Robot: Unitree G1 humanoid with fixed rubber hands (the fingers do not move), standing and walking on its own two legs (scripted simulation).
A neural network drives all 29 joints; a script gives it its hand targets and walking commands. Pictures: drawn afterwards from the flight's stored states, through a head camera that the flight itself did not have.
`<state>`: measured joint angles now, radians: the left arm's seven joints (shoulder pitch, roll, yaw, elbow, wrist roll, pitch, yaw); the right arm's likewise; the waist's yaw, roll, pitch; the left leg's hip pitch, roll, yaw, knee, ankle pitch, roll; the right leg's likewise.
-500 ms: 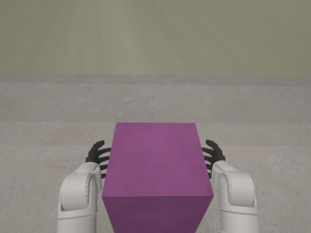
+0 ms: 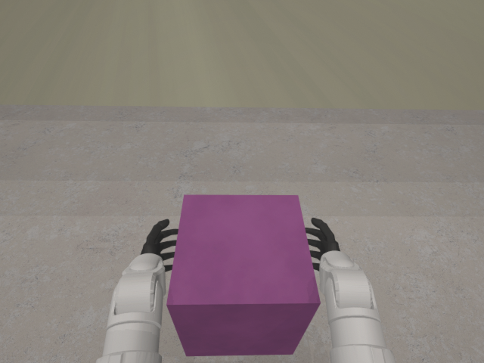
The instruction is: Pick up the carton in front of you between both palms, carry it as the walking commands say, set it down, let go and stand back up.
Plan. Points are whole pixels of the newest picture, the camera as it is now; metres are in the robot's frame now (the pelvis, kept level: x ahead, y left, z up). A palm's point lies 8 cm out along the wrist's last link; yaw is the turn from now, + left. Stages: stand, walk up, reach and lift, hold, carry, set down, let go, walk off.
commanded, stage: carry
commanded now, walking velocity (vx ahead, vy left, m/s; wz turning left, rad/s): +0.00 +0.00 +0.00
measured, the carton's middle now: (240, 277) +0.30 +0.00 -0.04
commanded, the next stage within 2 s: hold in 0.26 s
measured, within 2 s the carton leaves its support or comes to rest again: neither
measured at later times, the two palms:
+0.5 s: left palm (152, 269) +0.27 +0.15 +0.04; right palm (333, 272) +0.26 -0.15 +0.04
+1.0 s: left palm (144, 284) +0.25 +0.16 +0.04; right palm (325, 265) +0.28 -0.14 +0.03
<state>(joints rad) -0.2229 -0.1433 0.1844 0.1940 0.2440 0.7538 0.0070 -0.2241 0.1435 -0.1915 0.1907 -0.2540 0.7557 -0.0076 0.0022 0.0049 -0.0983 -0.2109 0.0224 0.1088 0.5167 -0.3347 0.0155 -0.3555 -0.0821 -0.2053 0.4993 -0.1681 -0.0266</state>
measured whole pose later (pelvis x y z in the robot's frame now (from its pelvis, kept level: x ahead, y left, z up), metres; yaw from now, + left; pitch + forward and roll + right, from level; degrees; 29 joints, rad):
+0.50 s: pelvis -0.01 +0.00 +0.01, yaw -1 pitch -6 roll +0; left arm -0.20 -0.14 0.17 0.18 0.22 0.67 0.00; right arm -0.18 0.14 -0.16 0.12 -0.24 0.71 -0.03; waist 0.00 0.05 0.08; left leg -0.03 0.01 0.06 0.41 -0.28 0.02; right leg -0.17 -0.04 -0.14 0.35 -0.09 -0.02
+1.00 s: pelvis -0.04 -0.02 +0.00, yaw +7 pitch -9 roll +0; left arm -0.36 -0.17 0.33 0.41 0.29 0.59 -0.03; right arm -0.35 0.18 -0.31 0.31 -0.29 0.67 -0.02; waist -0.03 0.06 0.10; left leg -0.10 -0.02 -0.08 0.57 -0.32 0.02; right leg -0.19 0.04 -0.04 0.51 -0.17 -0.03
